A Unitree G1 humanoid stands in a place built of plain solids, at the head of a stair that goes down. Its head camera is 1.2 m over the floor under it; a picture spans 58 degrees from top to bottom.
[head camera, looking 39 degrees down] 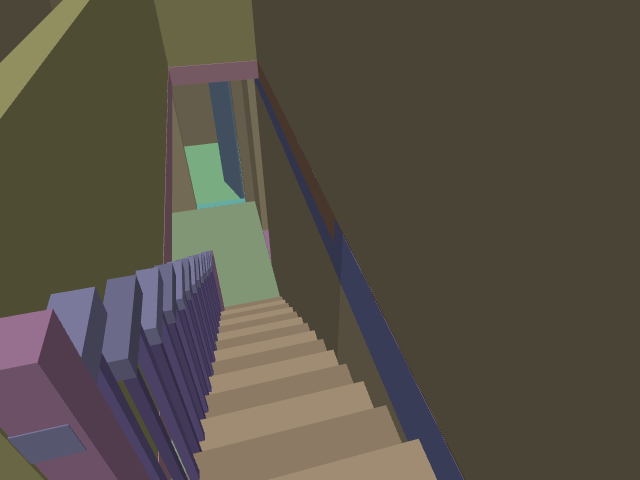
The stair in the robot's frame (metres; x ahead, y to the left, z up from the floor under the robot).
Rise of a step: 0.19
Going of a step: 0.24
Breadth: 0.77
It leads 15 degrees to the left of straight ahead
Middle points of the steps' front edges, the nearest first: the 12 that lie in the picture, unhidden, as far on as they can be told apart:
0.59 0.05 -0.19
0.82 0.11 -0.37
1.05 0.17 -0.56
1.28 0.23 -0.75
1.50 0.29 -0.94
1.73 0.35 -1.13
1.96 0.41 -1.32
2.19 0.47 -1.50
2.42 0.53 -1.69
2.64 0.59 -1.88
2.87 0.65 -2.07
3.10 0.71 -2.26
